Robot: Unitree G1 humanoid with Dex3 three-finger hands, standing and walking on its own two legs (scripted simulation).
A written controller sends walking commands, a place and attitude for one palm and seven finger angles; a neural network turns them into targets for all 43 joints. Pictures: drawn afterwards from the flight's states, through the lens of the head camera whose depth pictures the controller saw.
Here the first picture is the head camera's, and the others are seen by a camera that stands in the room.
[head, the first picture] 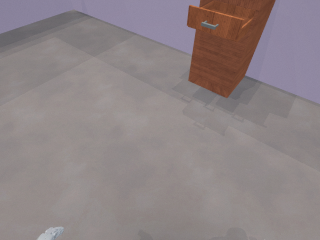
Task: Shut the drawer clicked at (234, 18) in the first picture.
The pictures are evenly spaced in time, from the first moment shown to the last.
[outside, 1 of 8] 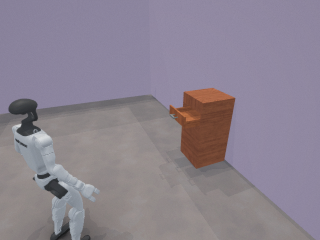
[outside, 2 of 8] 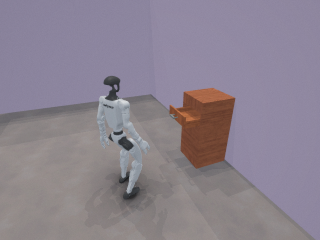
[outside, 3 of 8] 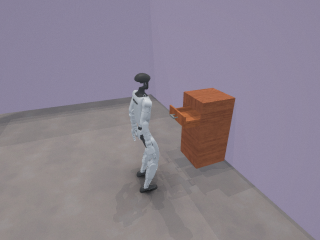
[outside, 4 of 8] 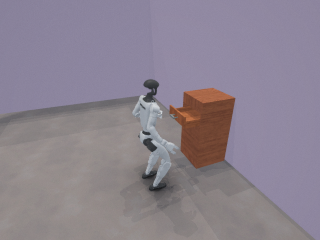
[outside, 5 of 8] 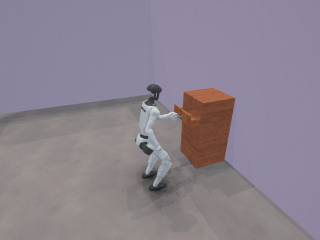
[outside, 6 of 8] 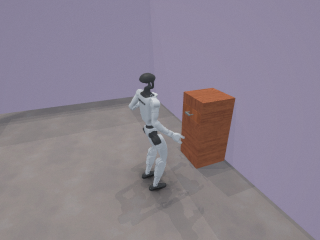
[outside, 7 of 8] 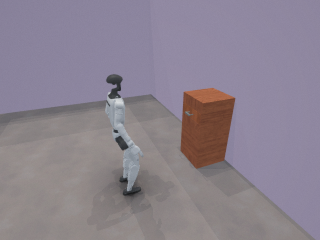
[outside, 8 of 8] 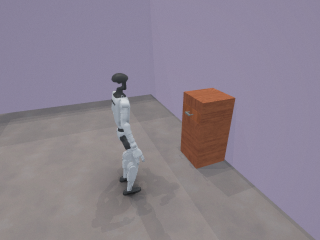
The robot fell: no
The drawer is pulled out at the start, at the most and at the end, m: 0.21 0.21 0.00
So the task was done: yes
